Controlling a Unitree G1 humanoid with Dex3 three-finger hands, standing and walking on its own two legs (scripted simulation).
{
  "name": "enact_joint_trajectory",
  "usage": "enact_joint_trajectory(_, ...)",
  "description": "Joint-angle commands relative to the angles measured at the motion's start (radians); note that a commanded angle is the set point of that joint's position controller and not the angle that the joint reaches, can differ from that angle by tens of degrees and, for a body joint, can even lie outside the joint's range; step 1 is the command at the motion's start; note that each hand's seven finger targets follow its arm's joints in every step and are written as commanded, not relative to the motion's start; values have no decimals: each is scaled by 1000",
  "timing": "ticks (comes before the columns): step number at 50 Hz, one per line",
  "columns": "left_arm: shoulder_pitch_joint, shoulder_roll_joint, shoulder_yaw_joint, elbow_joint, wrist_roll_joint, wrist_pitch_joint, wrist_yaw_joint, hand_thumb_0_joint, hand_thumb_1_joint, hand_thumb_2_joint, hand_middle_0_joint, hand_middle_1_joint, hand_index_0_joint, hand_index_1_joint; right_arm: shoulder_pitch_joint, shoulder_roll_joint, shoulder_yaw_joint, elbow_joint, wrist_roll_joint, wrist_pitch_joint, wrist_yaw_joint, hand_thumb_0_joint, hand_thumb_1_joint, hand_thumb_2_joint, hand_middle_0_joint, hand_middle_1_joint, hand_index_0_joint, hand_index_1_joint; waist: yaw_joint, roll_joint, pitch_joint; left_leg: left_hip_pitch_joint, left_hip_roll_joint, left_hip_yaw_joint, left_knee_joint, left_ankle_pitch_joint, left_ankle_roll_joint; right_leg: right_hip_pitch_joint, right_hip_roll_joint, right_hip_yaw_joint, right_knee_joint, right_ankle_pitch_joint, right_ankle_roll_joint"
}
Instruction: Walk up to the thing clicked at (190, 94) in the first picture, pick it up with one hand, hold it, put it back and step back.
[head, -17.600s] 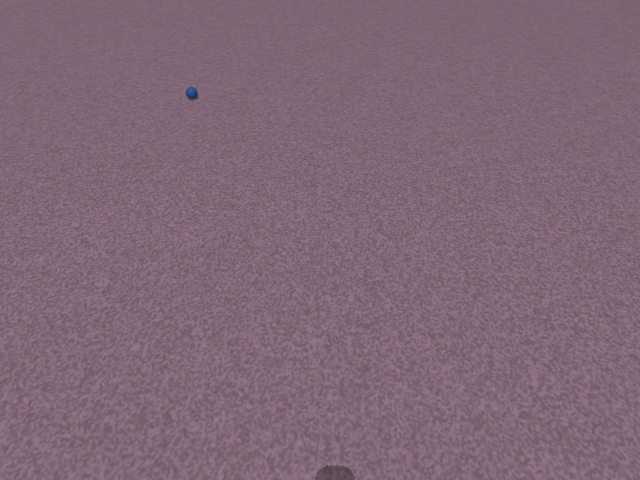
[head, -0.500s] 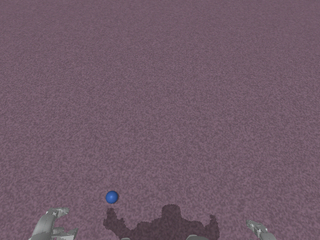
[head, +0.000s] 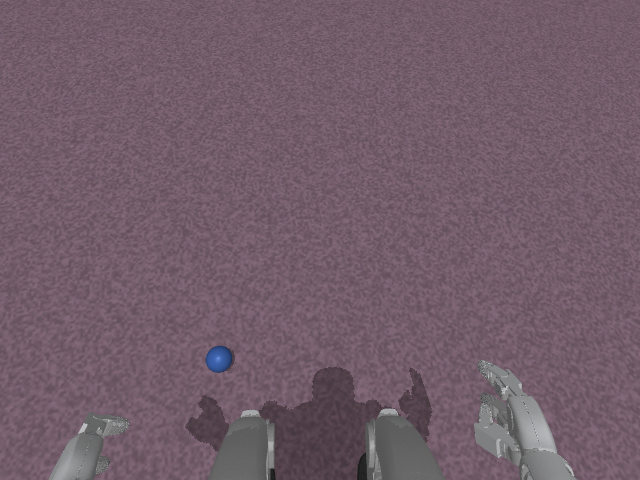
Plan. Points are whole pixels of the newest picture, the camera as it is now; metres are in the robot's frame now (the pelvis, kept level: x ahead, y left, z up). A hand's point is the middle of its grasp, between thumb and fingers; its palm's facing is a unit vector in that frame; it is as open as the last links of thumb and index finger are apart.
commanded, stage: rise first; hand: left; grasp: from above
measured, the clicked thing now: (219, 358) +0.39 +0.25 -0.63
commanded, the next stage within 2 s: none
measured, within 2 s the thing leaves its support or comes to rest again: neither
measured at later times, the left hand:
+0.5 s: hand (159, 407) +0.24 +0.29 -0.34, palm faces -0.45 -0.40 -0.80, open 13.9 cm
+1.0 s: hand (176, 381) +0.30 +0.30 -0.45, palm faces -0.47 -0.11 -0.88, open 14.2 cm
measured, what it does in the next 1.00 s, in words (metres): lowers itself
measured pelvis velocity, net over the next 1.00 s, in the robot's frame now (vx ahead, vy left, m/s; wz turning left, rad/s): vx -0.08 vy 0.00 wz -0.07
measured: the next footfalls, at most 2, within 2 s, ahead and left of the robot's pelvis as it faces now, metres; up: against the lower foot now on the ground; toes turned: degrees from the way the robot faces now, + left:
none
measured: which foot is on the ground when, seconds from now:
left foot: down 0.00-1.00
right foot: down 0.00-1.00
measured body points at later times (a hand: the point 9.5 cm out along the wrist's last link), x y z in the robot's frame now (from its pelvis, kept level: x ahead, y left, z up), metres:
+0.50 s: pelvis -0.05 -0.01 -0.20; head +0.15 +0.01 +0.20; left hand +0.26 +0.31 -0.30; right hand +0.13 -0.28 -0.33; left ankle +0.02 +0.12 -0.63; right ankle +0.02 -0.14 -0.63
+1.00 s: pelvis -0.08 +0.00 -0.29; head +0.12 +0.04 +0.10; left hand +0.32 +0.30 -0.40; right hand +0.00 -0.29 -0.41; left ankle +0.01 +0.12 -0.63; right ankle +0.02 -0.14 -0.63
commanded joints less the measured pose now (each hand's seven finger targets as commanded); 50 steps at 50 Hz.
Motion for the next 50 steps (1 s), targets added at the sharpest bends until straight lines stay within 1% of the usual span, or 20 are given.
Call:
enact_joint_trajectory(1,-71,185,48,-141,52,-37,28,0,-546,967,-62,-1086,-65,-1081,-7,-152,-60,-120,0,-65,-4,0,-895,-900,200,300,200,300,-39,73,-272,92,-23,-11,-68,235,12,-8,41,-12,-15,188,-50)
enact_joint_trajectory(3,-122,225,66,-105,90,-63,34,0,-518,963,-49,-1086,-56,-1078,-24,-163,-66,-118,-1,-74,1,0,-864,-892,200,300,200,300,-25,67,-272,16,-24,-20,-18,172,10,-90,36,-11,45,130,-49)
enact_joint_trajectory(6,-174,233,47,-75,158,-117,47,0,-491,957,-42,-1091,-54,-1078,-28,-172,-72,-106,-1,-89,8,0,-842,-885,200,300,200,300,-26,66,-344,-63,-32,-14,75,150,11,-172,32,-5,131,118,-49)
enact_joint_trajectory(8,-223,245,31,-73,201,-156,62,0,-493,959,-55,-1078,-63,-1070,-29,-180,-75,-92,0,-98,14,0,-844,-886,200,300,200,300,-23,87,-397,-89,-30,-22,124,165,7,-238,31,-4,198,128,-52)
enact_joint_trajectory(9,-235,280,61,-39,226,-174,73,0,-505,969,-51,-1084,-58,-1077,-31,-189,-76,-82,2,-98,16,0,-849,-888,200,300,200,300,-13,97,-423,-102,-31,-27,151,178,5,-275,32,-5,235,130,-55)
enact_joint_trajectory(12,-295,302,50,17,289,-218,100,0,-510,976,-59,-1074,-62,-1071,-30,-195,-81,-52,-3,-96,26,0,-854,-889,200,300,200,300,-6,90,-490,-182,-36,-23,254,226,9,-342,34,-7,325,168,-56)
enact_joint_trajectory(16,-415,368,72,74,370,-251,137,0,-532,991,-68,-1062,-69,-1062,-31,-210,-92,-20,-8,-84,35,0,-879,-898,200,300,200,300,0,104,-553,-284,-40,-13,357,199,11,-431,35,-7,411,149,-58)
enact_joint_trajectory(18,-447,395,89,118,403,-261,152,0,-515,972,-112,-1032,-110,-1035,-18,-211,-96,-1,-11,-74,40,0,-895,-903,200,300,200,300,15,72,-606,-327,-43,4,421,220,18,-431,38,-7,444,168,-55)
enact_joint_trajectory(21,-546,401,74,127,440,-282,161,0,-495,989,-76,-1042,-77,-1042,-7,-213,-106,14,-21,-58,50,0,-861,-894,200,300,200,300,5,44,-659,-411,-47,13,499,189,27,-452,39,-6,488,160,-51)
enact_joint_trajectory(24,-638,481,107,161,487,-306,171,0,-499,997,-88,-1018,-83,-1025,-2,-219,-111,32,-27,-44,51,0,-863,-895,199,300,200,300,19,50,-663,-482,-45,19,541,105,29,-495,40,-10,523,82,-51)
enact_joint_trajectory(26,-684,491,106,180,521,-320,177,0,-510,1008,-83,-1022,-78,-1028,15,-228,-112,45,-33,-31,55,0,-869,-897,199,300,200,300,10,70,-698,-479,-43,9,567,118,27,-537,41,-24,569,87,-55)
enact_joint_trajectory(29,-770,512,98,237,554,-347,188,0,-534,1026,-61,-1049,-60,-1052,21,-229,-115,59,-37,-16,56,0,-877,-899,199,300,200,300,-3,65,-650,-551,-45,13,601,16,33,-603,44,-32,585,-7,-53)
enact_joint_trajectory(33,-855,546,94,282,607,-374,212,0,-550,1036,-56,-1050,-55,-1053,61,-229,-110,87,-47,13,63,0,-886,-901,199,300,200,300,-17,67,-667,-604,-51,18,650,-21,40,-628,49,-37,619,-45,-53)
enact_joint_trajectory(37,-935,557,71,360,660,-396,243,0,-555,1043,-62,-1016,-56,-1024,66,-240,-101,106,-57,37,70,0,-889,-901,200,300,200,300,-40,108,-591,-624,-49,-11,660,-82,35,-756,49,-63,676,-91,-60)
enact_joint_trajectory(38,-933,587,90,394,679,-398,253,0,-561,1048,-61,-1006,-53,-1015,66,-246,-98,108,-57,44,72,0,-892,-901,200,300,200,300,-35,116,-582,-632,-50,-19,658,-102,35,-776,50,-69,688,-106,-61)
enact_joint_trajectory(41,-981,577,71,430,714,-409,287,0,-563,1055,-66,-982,-54,-995,59,-240,-91,111,-69,55,78,0,-893,-901,200,299,200,299,-52,90,-576,-667,-56,-6,699,-111,40,-786,53,-68,697,-122,-61)
enact_joint_trajectory(45,-1019,625,81,519,773,-412,319,0,-566,1054,-67,-956,-52,-971,78,-248,-77,140,-86,65,85,0,-894,-901,200,300,200,299,-59,135,-556,-686,-57,-8,728,-98,39,-838,50,-78,740,-103,-64)
enact_joint_trajectory(46,-1074,612,62,468,780,-420,325,0,-564,1050,-71,-952,-55,-968,61,-249,-78,121,-88,63,89,0,-895,-901,200,300,200,300,-56,161,-575,-668,-56,-14,721,-101,35,-851,50,-82,754,-103,-67)
enact_joint_trajectory(47,-1046,615,62,540,800,-415,330,0,-566,1054,-71,-949,-53,-967,71,-254,-78,142,-92,66,90,0,-895,-901,200,300,200,300,-62,165,-551,-677,-55,-15,727,-116,35,-869,51,-85,758,-111,-66)
enact_joint_trajectory(50,-1102,604,50,535,823,-421,348,0,-561,1044,-68,-951,-54,-965,65,-256,-74,140,-101,66,97,0,-894,-900,200,300,200,300,-69,185,-554,-680,-57,-19,742,-106,33,-899,48,-92,786,-95,-64)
